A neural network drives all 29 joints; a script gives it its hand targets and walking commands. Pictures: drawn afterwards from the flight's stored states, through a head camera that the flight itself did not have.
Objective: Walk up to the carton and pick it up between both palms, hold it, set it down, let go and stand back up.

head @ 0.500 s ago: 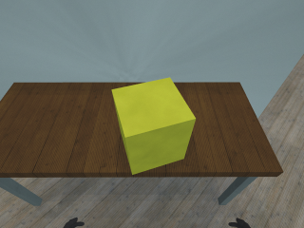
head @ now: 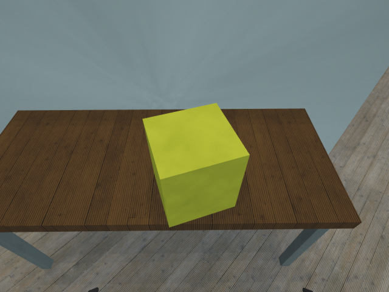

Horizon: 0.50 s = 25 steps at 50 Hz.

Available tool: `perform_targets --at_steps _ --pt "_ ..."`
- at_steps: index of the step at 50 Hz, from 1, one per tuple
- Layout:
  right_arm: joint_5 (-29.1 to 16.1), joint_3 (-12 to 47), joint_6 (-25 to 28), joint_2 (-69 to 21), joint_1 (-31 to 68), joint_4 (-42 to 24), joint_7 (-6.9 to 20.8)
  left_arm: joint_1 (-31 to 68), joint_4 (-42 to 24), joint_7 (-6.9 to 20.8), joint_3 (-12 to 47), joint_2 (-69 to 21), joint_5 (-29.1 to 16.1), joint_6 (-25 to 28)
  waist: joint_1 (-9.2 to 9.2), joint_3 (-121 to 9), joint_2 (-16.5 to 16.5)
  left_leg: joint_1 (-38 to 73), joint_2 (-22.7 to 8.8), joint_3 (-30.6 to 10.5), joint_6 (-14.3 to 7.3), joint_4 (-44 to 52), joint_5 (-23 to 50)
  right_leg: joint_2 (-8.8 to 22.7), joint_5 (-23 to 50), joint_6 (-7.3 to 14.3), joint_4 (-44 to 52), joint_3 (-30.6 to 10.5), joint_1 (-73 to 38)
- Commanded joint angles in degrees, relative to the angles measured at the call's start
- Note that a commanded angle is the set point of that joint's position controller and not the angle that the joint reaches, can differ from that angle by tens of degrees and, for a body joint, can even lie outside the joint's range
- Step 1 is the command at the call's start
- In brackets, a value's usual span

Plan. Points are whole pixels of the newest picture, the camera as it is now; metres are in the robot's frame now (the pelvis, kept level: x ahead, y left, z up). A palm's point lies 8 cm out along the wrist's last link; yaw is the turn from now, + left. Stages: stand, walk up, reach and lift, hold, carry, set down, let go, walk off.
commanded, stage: walk up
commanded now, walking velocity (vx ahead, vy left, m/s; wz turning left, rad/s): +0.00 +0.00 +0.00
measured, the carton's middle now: (192, 166) +0.46 +0.02 -0.07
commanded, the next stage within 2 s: reach and lift in 1.80 s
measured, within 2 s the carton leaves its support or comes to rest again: neither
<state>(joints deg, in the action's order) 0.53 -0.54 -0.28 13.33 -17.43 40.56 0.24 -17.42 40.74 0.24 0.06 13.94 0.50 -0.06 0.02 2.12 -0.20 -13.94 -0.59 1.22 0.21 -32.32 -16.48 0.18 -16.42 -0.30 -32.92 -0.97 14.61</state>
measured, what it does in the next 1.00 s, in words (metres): shifts its weight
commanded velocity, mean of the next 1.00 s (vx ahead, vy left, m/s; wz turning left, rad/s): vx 0.00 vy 0.00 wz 0.00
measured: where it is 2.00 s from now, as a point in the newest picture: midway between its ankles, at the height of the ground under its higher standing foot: outside the picture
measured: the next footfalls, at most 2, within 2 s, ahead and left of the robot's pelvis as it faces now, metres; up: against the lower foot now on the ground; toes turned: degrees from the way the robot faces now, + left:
none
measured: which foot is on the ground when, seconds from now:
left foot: down 0.00-1.00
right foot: down 0.00-1.00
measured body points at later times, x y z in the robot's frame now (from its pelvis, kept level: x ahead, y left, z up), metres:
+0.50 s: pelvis +0.02 +0.05 -0.01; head +0.03 +0.05 +0.44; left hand +0.06 +0.32 -0.13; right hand +0.08 -0.22 -0.12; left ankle +0.04 +0.14 -0.73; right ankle +0.02 -0.10 -0.71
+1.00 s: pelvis +0.05 +0.06 +0.00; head +0.05 +0.06 +0.45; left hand +0.14 +0.31 -0.12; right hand +0.13 -0.20 -0.12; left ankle +0.04 +0.14 -0.73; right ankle +0.05 -0.07 -0.73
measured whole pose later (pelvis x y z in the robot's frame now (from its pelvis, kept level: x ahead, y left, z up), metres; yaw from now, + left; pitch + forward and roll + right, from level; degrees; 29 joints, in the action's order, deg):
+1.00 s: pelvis +0.05 +0.06 +0.00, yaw +1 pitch -2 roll +0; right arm 0.1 0.0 -0.3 13.7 -18.2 42.8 0.2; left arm -17.0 42.1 -0.9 0.8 14.5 0.7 0.3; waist -0.4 1.7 -0.5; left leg -10.7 1.9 4.1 -2.9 -28.9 -16.7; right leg 1.9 -16.4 -1.0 -30.5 0.6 12.4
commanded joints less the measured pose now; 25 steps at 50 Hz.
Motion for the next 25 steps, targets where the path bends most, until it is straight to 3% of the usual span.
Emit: perform_targets --at_steps 1,9,10,11,12,13,14,16,18,19,20,21,22,23,24,25 --pt "-0.04 -2.38 1.61 7.84 -0.28 -4.98 -0.46 -0.27 -5.11 -0.48 -2.55 7.56 -0.03 1.55 0.00 -1.23 0.13 -0.08 -4.37 -5.39 -1.91 6.51 4.66 4.38 5.88 2.01 6.80 -5.18 0.62" --pt "-0.08 -2.33 1.56 7.91 -0.86 -3.97 -0.58 -0.71 -4.02 -0.64 -2.43 7.65 -0.06 1.51 -0.01 -0.87 0.13 0.00 -4.42 -5.36 -1.88 7.16 3.93 4.31 5.40 1.93 7.29 -5.36 0.64" --pt "1.71 -3.77 0.80 9.22 -3.39 -4.16 0.27 -6.53 -4.30 -1.06 -4.51 9.25 2.44 1.91 0.84 -2.99 2.04 -3.35 -0.81 -2.78 -2.61 0.74 -11.12 6.05 -11.73 4.67 9.18 -8.89 -4.02" --pt "2.23 -3.44 0.38 7.14 -2.00 -5.13 0.70 -7.46 -3.69 -1.50 -5.45 12.27 2.84 1.91 1.78 0.79 -2.66 -10.69 0.96 -0.90 -1.65 -5.18 -12.91 10.96 -19.76 8.02 13.67 -16.71 -4.73" --pt "2.65 -3.24 0.06 5.97 -2.08 -6.38 1.08 -7.01 -3.84 -1.93 -6.20 14.37 2.97 1.76 1.94 4.19 -6.13 -15.06 0.63 -0.27 -1.16 -9.47 -12.20 16.71 -24.61 11.92 17.54 -23.41 -3.26" --pt "2.92 -3.24 -0.15 5.80 -2.32 -7.00 1.34 -6.18 -4.16 -2.23 -6.31 14.47 3.03 1.77 2.08 6.57 -7.43 -17.07 -1.86 -2.36 -1.02 -12.82 -11.39 19.98 -23.52 14.66 18.72 -26.44 -1.32" --pt "2.79 -3.60 -0.10 6.51 -2.28 -7.47 1.43 -6.15 -4.22 -2.34 -6.13 13.66 3.17 1.97 2.16 6.99 -7.42 -18.06 -3.10 -3.75 -0.81 -14.14 -11.50 20.94 -20.28 15.73 18.82 -26.81 -0.75" --pt "2.56 -4.21 0.34 6.69 -3.96 -7.60 1.45 -4.38 -4.35 -2.30 -5.62 12.70 3.29 2.11 1.00 4.58 -7.30 -14.43 -4.25 -4.06 -0.74 -9.86 -10.44 19.38 -14.25 14.05 16.38 -21.83 -0.51" --pt "2.60 -4.98 1.28 6.22 -8.91 -6.29 1.95 -0.21 -4.98 -1.62 -4.99 11.74 2.54 1.64 -2.33 1.00 -6.99 1.20 -1.19 -0.20 -1.83 -0.74 -1.64 13.04 -13.88 9.11 10.64 -11.44 7.86" --pt "2.02 -5.09 1.96 6.94 -11.16 -5.22 1.62 0.95 -5.64 -1.04 -3.64 9.29 1.77 1.20 -3.76 -0.09 -4.09 9.61 -0.41 -2.17 -2.39 5.04 3.03 7.90 -12.11 5.11 4.49 -5.16 14.41" --pt "2.07 -6.03 2.37 11.95 -10.13 -5.60 0.88 -0.87 -6.72 -0.65 -2.27 4.44 0.87 1.11 -3.36 0.37 7.47 9.71 -9.89 -18.77 -5.54 13.65 -6.22 0.81 -11.28 0.45 -7.70 2.55 18.82" --pt "0.88 -6.22 1.94 14.13 -8.23 -5.92 0.26 -3.10 -6.91 -1.34 -2.07 3.71 0.50 0.72 -2.84 0.97 10.17 2.26 -16.61 -25.69 -10.50 17.25 -8.91 0.30 -18.72 -0.81 -11.97 2.28 14.31" --pt "0.74 -5.46 1.52 12.09 -7.68 -5.70 -0.06 -3.53 -6.47 -1.68 -2.63 5.73 0.79 0.16 -2.43 3.36 7.42 -0.13 -17.19 -25.78 -13.38 16.84 -4.67 1.38 -19.32 -0.82 -16.51 -0.43 13.25" --pt "1.06 -4.60 1.39 10.76 -7.95 -5.47 -0.36 -3.38 -6.19 -1.92 -2.63 5.80 0.80 0.11 -2.64 4.38 5.92 1.43 -16.88 -23.28 -14.64 14.39 6.63 1.88 -18.19 -0.94 -17.88 -1.24 14.45" --pt "1.47 -4.38 1.02 11.11 -7.19 -5.29 -0.70 -4.01 -5.84 -2.23 -2.70 5.75 0.72 0.34 -2.20 3.06 5.75 2.24 -16.60 -21.07 -14.80 12.97 12.56 2.68 -16.87 -0.74 -16.31 -1.31 13.39" --pt "1.77 -4.10 0.75 11.01 -6.95 -5.06 -0.86 -5.38 -5.47 -2.18 -2.75 5.55 1.02 0.73 -1.42 0.76 6.04 3.68 -15.41 -17.97 -13.51 12.04 15.51 2.92 -14.65 -0.57 -12.44 -0.60 11.19"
